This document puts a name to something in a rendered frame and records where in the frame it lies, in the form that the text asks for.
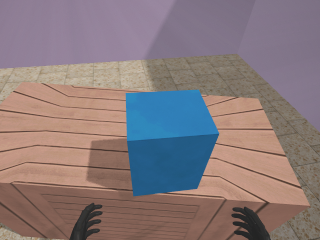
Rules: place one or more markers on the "robot right hand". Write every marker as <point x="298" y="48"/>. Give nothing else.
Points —
<point x="254" y="226"/>

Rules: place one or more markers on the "pedestal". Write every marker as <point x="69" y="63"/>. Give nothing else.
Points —
<point x="64" y="147"/>

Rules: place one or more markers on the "carton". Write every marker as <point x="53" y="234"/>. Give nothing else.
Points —
<point x="170" y="138"/>

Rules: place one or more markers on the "robot left hand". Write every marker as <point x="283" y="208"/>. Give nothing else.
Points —
<point x="80" y="230"/>

